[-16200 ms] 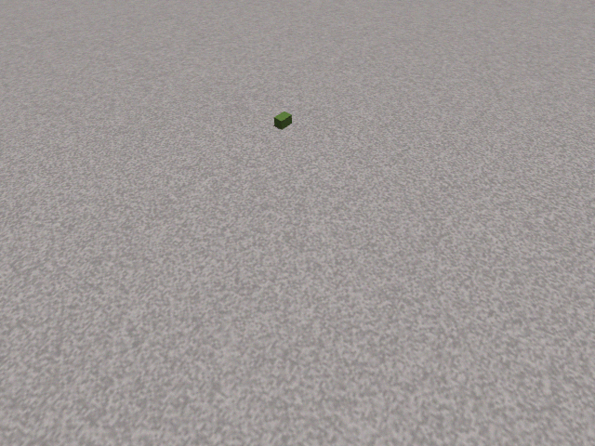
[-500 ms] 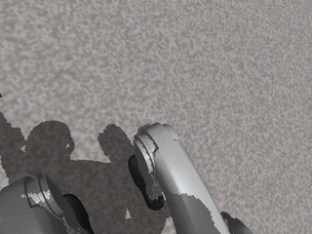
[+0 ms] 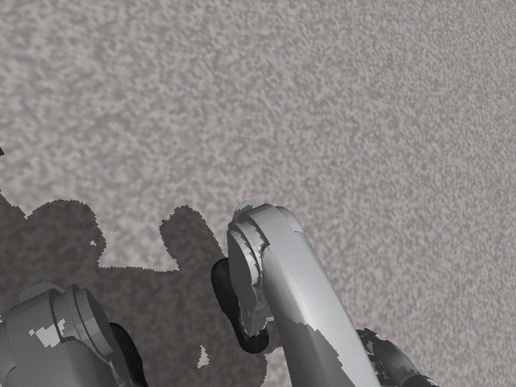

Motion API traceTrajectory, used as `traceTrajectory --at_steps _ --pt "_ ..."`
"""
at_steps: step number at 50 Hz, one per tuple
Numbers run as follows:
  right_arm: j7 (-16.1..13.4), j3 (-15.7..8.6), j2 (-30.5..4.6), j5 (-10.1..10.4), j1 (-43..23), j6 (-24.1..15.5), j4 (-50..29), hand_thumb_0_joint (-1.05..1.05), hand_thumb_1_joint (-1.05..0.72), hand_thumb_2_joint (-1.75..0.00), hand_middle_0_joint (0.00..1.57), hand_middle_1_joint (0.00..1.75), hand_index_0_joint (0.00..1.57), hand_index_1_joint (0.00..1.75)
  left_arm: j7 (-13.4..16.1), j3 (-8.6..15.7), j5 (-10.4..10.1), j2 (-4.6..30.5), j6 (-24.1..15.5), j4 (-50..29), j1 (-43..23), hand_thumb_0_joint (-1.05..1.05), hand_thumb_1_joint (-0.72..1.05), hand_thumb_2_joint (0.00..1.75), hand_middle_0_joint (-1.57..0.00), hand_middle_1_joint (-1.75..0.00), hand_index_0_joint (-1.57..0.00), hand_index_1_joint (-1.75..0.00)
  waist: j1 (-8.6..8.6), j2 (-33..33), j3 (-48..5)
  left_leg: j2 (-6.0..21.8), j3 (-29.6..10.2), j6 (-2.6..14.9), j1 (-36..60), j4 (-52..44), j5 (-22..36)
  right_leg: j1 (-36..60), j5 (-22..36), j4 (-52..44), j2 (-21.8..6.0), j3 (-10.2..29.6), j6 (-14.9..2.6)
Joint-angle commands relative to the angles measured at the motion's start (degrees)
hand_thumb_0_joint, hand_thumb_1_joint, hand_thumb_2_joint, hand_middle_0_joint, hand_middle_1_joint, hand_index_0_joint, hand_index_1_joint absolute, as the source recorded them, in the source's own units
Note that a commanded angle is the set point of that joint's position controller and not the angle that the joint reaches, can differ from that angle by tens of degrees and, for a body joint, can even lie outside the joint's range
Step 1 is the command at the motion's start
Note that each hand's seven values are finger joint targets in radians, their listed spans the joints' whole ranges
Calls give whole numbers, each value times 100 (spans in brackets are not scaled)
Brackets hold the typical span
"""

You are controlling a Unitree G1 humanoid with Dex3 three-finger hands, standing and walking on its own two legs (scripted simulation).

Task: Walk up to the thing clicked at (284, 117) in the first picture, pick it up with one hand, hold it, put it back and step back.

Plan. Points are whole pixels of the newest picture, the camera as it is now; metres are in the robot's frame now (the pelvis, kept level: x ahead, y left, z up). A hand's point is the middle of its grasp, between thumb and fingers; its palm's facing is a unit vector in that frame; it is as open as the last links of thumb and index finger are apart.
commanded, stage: rest palm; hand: left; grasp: from above
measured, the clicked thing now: out of the picture +0.55 +0.28 -0.30
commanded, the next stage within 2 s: close in 1.40 s
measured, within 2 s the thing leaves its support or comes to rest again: neither
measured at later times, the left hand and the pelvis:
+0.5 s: hand out of the picture +0.54 +0.27 -0.23, palm faces -0.42 -0.12 -0.90, open 13.1 cm; pelvis +0.00 +0.00 -0.01, yaw -2 degrees
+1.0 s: hand out of the picture +0.53 +0.27 -0.25, palm faces -0.45 -0.13 -0.88, open 11.9 cm; pelvis +0.00 +0.00 -0.01, yaw -4 degrees
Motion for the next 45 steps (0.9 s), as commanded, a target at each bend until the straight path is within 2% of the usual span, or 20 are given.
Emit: traceTrajectory --at_steps 1,5,9,11,13,14,15,17,21,24,26,29,33,34,37,38,39,42,44,45 --pt "-107 -343 -1730 8 1463 196 -66 0 -89 -89 20 30 20 30 -34 194 -105 1203 -52 -917 -1541 0 -45 94 -6 -108 -10 -104 -202 1874 -3667 -66 310 53 2477 -1391 1607 2775 1564 -1128 318 -360 -314" --pt "-165 -224 -1803 -25 1477 137 -155 0 -89 -89 20 30 20 30 127 397 -96 1590 -413 -953 -1553 0 -51 97 -6 -103 -7 -102 -267 1838 -3565 -70 340 61 2323 -1172 1407 2799 1358 -1161 323 -348 -307" --pt "-154 -129 -1741 -105 1505 -3 -102 0 -89 -90 20 30 20 30 521 568 114 2013 -738 -1207 -1752 0 -52 97 -8 -100 -8 -100 -215 2573 -3953 -10 303 -16 2786 -1146 1432 2849 1431 -1024 362 -373 -325" --pt "-149 -114 -1764 -142 1507 -94 -68 0 -89 -90 20 30 20 30 759 549 161 1897 -790 -1039 -1710 0 -52 96 -8 -99 -8 -99 -307 2750 -3829 10 263 -35 2844 -1174 1308 2688 1378 -1008 374 -459 -327" --pt "-139 -94 -1723 -177 1432 -190 1 0 -90 -90 20 30 20 30 929 500 171 1854 -796 -908 -1693 0 -52 96 -8 -99 -8 -99 -298 2938 -3721 53 224 -47 2873 -1194 1157 2547 1281 -944 413 -486 -354" --pt "-129 -94 -1793 -205 1510 -252 54 0 -90 -90 20 30 20 30 1003 514 165 1792 -788 -1010 -1810 0 -50 96 -10 -97 -10 -97 -404 2923 -3603 29 233 -44 2936 -1178 1186 2427 1341 -983 370 -555 -324" --pt "-116 -97 -1760 -210 1474 -300 77 0 -89 -90 20 30 20 30 1047 452 173 1762 -767 -893 -1771 0 -48 97 -11 -96 -11 -97 -355 2941 -3615 63 199 -50 2920 -1190 1131 2409 1302 -948 412 -565 -338" --pt "-81 -93 -1826 -237 1496 -419 136 0 -89 -90 20 30 20 30 1116 436 117 1725 -711 -739 -1762 0 -43 100 -16 -97 -15 -98 -416 2736 -3519 60 172 -20 2758 -1105 1079 2358 1308 -949 415 -612 -316" --pt "8 -44 -1888 -282 1589 -554 223 0 -89 -90 20 30 20 30 1078 305 64 1554 -556 -316 -1522 0 -31 98 -22 -99 -23 -98 -533 2485 -3242 67 145 4 2648 -1030 1334 2517 1559 -959 428 -637 -261" --pt "54 -18 -1971 -250 1575 -641 209 0 -89 -89 20 30 20 30 1067 403 3 1742 -513 -267 -1611 0 -29 91 -20 -99 -23 -96 -529 2436 -3199 78 78 -13 2580 -1059 1474 2454 1631 -951 407 -675 -259" --pt "80 -13 -2006 -262 1565 -667 199 0 -89 -90 20 30 20 30 1034 387 66 1748 -485 -202 -1500 0 -29 86 -18 -99 -23 -94 -526 2429 -3124 79 75 -25 2663 -1050 1536 2422 1651 -951 404 -687 -266" --pt "130 17 -1997 -254 1476 -695 126 0 -89 -90 20 30 20 30 1022 373 135 1821 -479 -273 -1453 0 -27 82 -18 -100 -24 -94 -439 2588 -3245 77 64 -49 2802 -1119 1577 2483 1645 -897 434 -690 -297" --pt "179 45 -1996 -254 1443 -703 34 0 -90 -90 20 30 20 30 1107 430 165 1922 -491 -420 -1501 0 -25 80 -20 -99 -26 -93 -457 2872 -3452 110 15 -88 3043 -1136 1871 2644 1854 -836 460 -729 -314" --pt "210 54 -2012 -274 1463 -727 33 0 -90 -90 20 30 20 30 1117 406 144 1798 -482 -332 -1503 0 -24 80 -22 -99 -27 -93 -567 2778 -3226 106 22 -69 2960 -1068 1823 2548 1855 -827 445 -729 -298" --pt "241 69 -2100 -305 1408 -795 2 0 -90 -90 20 30 20 30 1173 495 116 1910 -494 -286 -1513 0 -23 81 -24 -96 -28 -92 -612 2690 -2974 101 25 -64 2789 -1009 1630 2379 1674 -904 447 -734 -300" --pt "249 94 -2045 -295 1440 -795 15 0 -90 -90 20 30 20 30 1182 471 117 1965 -529 -540 -1670 0 -21 82 -26 -96 -31 -92 -590 2897 -3153 116 38 -77 2935 -1099 1669 2577 1717 -914 466 -710 -293" --pt "257 75 -2105 -322 1412 -830 47 0 -90 -90 20 30 20 30 1175 422 149 1809 -512 -351 -1557 0 -21 81 -26 -97 -30 -92 -597 2847 -2952 115 -2 -97 2979 -1014 1633 2218 1672 -873 419 -745 -316" --pt "291 80 -2146 -328 1395 -863 69 0 -90 -90 20 30 20 30 1224 598 164 2048 -536 -373 -1535 0 -20 79 -26 -96 -31 -91 -594 3011 -3079 154 -86 -140 3130 -1114 1572 2256 1600 -857 401 -769 -305" --pt "310 104 -2108 -349 1375 -854 26 0 -90 -90 20 30 20 30 1210 499 143 1916 -554 -296 -1460 0 -19 79 -28 -96 -32 -91 -637 2842 -3081 146 -56 -104 3005 -1095 1507 2429 1598 -882 439 -774 -284" --pt "316 144 -2096 -352 1410 -843 79 0 -90 -90 20 30 20 30 1233 585 159 2037 -554 -288 -1484 0 -18 81 -28 -96 -32 -92 -654 2875 -3047 146 -53 -93 2947 -1070 1513 2451 1626 -910 423 -763 -272"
